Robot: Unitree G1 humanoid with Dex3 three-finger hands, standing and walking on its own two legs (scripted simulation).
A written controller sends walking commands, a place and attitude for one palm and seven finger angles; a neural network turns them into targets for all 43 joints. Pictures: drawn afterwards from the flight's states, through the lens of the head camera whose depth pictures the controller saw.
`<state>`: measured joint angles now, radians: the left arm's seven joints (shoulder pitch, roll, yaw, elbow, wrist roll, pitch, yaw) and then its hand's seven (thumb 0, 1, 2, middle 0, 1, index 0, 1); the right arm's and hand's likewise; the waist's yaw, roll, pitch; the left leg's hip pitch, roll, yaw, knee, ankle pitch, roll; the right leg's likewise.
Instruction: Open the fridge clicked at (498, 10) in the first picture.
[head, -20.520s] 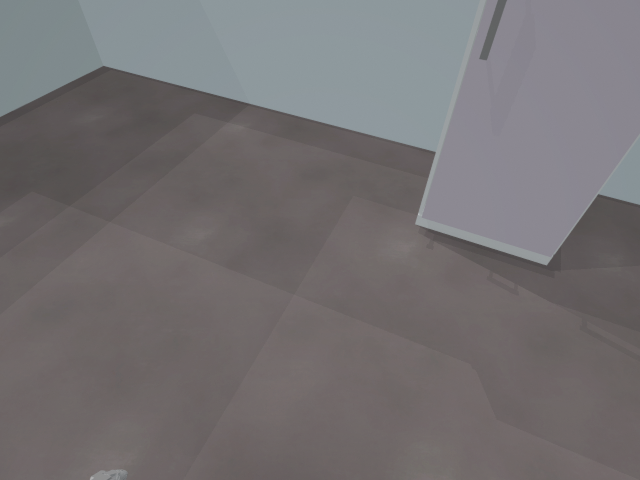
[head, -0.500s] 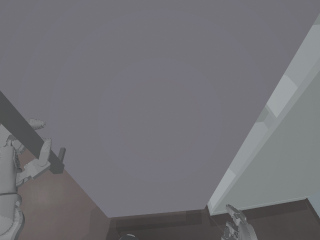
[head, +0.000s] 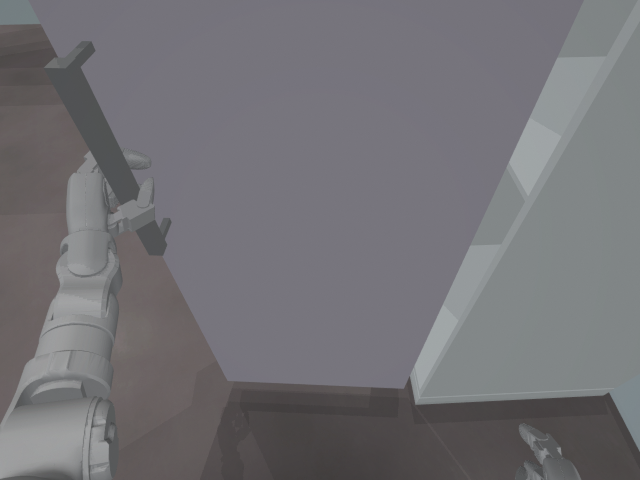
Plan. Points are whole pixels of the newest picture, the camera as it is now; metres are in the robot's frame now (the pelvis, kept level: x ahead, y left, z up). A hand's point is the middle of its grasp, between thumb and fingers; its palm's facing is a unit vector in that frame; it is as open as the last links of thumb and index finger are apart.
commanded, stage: stop walking and hold the door back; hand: left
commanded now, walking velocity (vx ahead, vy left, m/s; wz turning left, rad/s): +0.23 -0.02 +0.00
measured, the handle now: (127, 166) +0.44 +0.27 +0.16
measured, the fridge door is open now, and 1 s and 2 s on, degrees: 85 80 73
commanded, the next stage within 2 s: loosen the grip on the handle in 0.88 s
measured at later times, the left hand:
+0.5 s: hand (157, 176) +0.46 +0.25 +0.13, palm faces +0.30 -0.93 -0.21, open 5.5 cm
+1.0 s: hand (148, 191) +0.44 +0.26 +0.12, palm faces +0.25 -0.92 -0.31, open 5.6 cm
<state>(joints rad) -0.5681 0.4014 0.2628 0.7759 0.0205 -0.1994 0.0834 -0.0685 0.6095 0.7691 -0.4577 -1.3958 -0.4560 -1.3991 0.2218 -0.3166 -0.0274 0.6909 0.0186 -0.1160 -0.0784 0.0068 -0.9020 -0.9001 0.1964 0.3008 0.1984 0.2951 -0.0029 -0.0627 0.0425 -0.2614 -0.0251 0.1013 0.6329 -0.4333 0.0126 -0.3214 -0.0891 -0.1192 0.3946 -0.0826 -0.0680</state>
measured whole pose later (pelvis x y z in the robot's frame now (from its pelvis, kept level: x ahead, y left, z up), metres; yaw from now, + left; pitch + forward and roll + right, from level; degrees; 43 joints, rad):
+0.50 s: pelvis +0.00 +0.01 -0.02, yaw -5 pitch -2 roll -1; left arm -0.70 0.54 0.46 0.95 0.02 -0.21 0.00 -0.07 0.65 0.77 -0.46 -1.40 -0.46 -1.40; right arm 0.25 -0.30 0.02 0.78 0.03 -0.08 -0.10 0.01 -0.90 -0.90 0.20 0.30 0.20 0.30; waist -0.10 0.01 0.13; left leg -0.42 0.05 0.03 0.87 -0.39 -0.01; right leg -0.29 -0.02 -0.03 0.57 -0.24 0.00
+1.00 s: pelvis +0.01 +0.02 -0.01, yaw -8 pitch +0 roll -1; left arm -0.47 0.50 0.38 0.66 0.04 -0.19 0.01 -0.16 0.62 0.75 -0.46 -1.40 -0.45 -1.40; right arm 0.24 -0.25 0.04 0.67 0.03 -0.06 -0.11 0.01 -0.90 -0.90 0.20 0.30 0.20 0.30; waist -0.04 0.00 0.05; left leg -0.33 0.06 0.09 0.56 -0.22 0.01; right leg -0.23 -0.01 -0.05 0.52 -0.28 0.01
